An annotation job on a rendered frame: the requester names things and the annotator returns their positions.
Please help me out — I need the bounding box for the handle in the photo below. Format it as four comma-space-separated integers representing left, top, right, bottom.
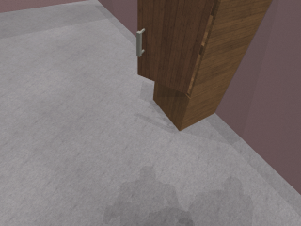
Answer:
136, 28, 145, 57

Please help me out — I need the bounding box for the cupboard door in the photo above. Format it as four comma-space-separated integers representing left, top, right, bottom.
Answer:
137, 0, 214, 94

